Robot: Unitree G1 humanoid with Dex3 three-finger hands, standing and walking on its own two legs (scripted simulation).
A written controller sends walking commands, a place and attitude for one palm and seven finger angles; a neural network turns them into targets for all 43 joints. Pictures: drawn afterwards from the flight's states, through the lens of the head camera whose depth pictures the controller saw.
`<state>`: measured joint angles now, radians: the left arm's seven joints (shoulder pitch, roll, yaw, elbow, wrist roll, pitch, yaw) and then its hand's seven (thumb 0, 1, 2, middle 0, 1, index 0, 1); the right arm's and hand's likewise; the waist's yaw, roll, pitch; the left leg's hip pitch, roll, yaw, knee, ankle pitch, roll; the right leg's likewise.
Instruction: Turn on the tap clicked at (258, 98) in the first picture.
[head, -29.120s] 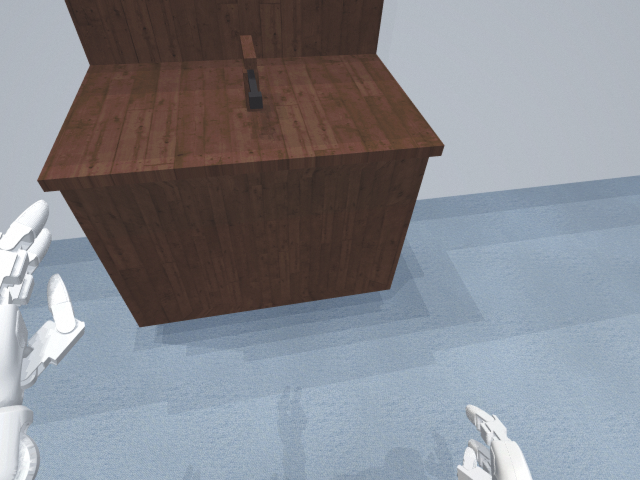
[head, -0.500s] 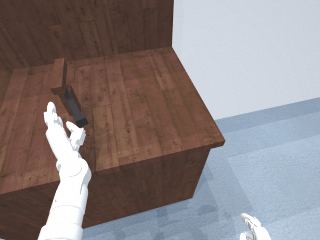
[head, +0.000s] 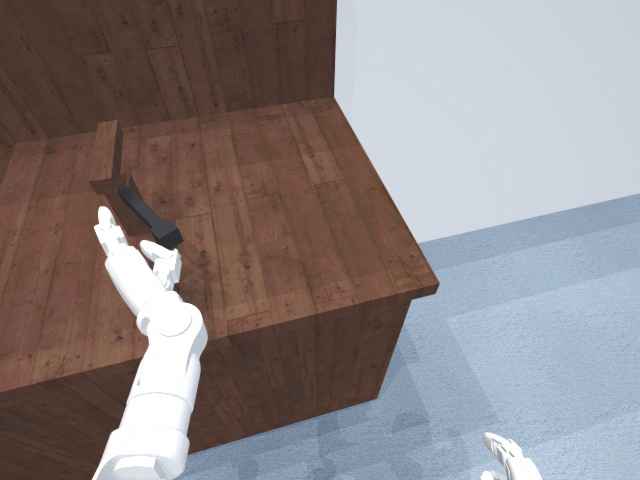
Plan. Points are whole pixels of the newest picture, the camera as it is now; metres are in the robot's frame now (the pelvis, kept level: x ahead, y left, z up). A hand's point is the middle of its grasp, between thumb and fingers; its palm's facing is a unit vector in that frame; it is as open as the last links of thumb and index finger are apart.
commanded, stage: push the lever round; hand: left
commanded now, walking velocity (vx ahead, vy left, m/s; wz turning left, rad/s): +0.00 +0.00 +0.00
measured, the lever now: (167, 235) +0.40 +0.23 +0.08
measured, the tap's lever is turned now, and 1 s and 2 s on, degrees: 30 56 73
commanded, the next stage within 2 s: lift the hand up off the lever in 1.46 s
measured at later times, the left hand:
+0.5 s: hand (199, 243) +0.40 +0.19 +0.07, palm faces +0.76 -0.64 -0.09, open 7.5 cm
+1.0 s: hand (220, 224) +0.43 +0.17 +0.07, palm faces +0.80 -0.58 -0.13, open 7.4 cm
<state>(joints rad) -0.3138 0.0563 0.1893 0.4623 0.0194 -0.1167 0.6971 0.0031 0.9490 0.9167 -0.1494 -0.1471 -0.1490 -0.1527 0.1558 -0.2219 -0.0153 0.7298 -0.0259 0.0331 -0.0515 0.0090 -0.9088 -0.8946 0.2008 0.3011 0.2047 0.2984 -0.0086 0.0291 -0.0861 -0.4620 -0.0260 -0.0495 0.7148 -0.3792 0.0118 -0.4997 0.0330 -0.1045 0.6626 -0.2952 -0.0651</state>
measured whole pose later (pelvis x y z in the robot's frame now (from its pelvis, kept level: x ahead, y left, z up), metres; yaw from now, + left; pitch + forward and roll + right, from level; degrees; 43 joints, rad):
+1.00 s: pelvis +0.00 -0.01 -0.01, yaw +0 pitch +12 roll -1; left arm -0.68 -0.02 0.31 0.81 0.12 -0.07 0.96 -0.01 0.98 0.93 -0.15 -0.15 -0.15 -0.15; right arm 0.19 -0.19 -0.03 0.80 -0.10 0.02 0.03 0.01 -0.91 -0.89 0.20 0.30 0.20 0.30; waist -0.05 0.03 -0.15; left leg -0.60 -0.02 -0.06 0.78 -0.40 0.00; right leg -0.64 0.03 -0.12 0.73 -0.32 -0.08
